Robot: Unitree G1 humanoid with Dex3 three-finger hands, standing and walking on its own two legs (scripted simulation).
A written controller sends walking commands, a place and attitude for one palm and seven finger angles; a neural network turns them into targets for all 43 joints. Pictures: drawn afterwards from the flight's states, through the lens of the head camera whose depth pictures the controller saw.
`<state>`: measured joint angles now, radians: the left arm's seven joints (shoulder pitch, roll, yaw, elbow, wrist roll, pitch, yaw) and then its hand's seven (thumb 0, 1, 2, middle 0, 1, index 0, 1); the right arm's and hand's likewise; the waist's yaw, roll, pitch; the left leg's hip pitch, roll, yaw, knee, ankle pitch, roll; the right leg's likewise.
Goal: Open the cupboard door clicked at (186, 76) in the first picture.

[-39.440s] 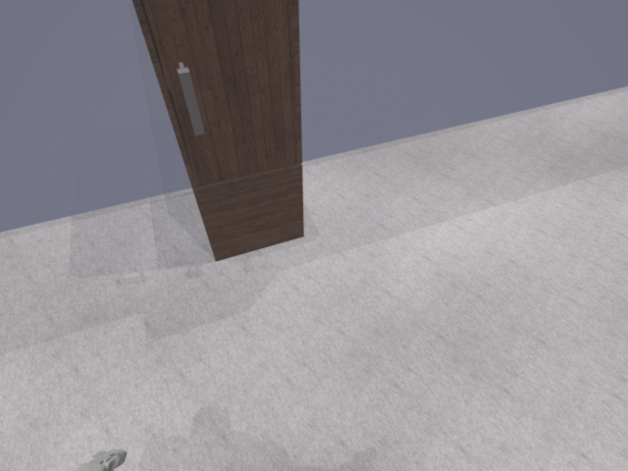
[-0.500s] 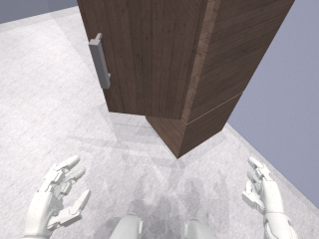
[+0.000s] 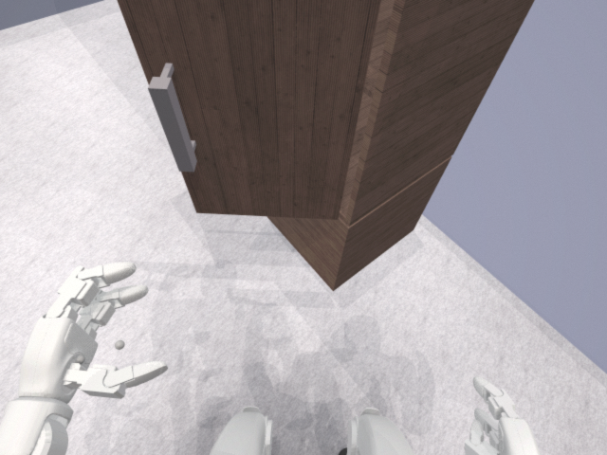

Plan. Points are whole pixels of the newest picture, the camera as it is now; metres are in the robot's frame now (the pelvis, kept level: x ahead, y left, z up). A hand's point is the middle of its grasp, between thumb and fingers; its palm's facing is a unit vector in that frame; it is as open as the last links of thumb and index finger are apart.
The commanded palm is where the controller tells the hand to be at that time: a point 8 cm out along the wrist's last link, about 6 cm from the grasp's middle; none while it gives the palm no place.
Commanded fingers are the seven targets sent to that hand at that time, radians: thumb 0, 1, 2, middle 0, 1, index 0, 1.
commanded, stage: raise the hand with hooked fingers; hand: left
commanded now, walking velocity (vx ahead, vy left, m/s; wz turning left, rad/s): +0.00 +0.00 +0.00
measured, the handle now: (178, 120) +0.59 +0.24 +0.05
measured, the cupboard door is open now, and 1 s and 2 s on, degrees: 49 49 49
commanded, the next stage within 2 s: move the hooked fingers beside the handle in 1.10 s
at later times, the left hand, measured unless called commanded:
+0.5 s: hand (82, 300) +0.28 +0.27 +0.06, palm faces +0.03 -1.00 -0.05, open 13.9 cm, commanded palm +0.26 +0.32 +0.07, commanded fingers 0.00 -0.50 0.30 -0.30 -1.20 -0.30 -1.20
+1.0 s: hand (89, 284) +0.30 +0.27 +0.06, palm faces +0.02 -1.00 -0.03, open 14.0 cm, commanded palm +0.27 +0.32 +0.07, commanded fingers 0.00 -0.50 0.30 -0.30 -1.20 -0.30 -1.20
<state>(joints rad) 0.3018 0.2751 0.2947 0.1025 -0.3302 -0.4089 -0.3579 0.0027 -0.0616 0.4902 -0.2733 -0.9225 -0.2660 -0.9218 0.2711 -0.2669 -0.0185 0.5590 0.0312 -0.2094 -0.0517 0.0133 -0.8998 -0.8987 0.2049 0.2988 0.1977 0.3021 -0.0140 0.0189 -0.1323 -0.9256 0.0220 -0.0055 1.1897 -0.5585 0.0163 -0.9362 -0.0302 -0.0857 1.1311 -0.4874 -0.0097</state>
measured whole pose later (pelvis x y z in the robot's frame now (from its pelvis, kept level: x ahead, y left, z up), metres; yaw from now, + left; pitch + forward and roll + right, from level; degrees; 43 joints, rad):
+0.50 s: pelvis +0.01 +0.01 +0.01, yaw +0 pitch +16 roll -3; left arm 0.06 0.38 0.41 0.31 -0.36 -0.34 -0.48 -0.01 -0.48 0.31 -0.30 -1.19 -0.30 -1.19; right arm 0.25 -0.26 0.04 0.52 0.03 -0.19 -0.05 0.01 -0.90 -0.90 0.21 0.30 0.20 0.30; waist 0.00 0.02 -0.12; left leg -0.88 0.02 -0.01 1.14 -0.55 0.02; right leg -0.88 -0.03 -0.09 1.07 -0.47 0.00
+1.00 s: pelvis +0.01 +0.00 +0.01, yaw -1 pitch +16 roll -2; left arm 0.00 0.39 0.45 0.41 -0.37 -0.36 -0.51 -0.01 -0.50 0.30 -0.30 -1.20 -0.30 -1.20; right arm 0.28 -0.28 0.02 0.53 0.03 -0.17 -0.05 0.01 -0.90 -0.90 0.20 0.30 0.20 0.30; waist -0.02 0.01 -0.12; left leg -0.86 0.03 0.00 1.11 -0.53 0.02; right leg -0.87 -0.02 -0.08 1.04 -0.45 -0.01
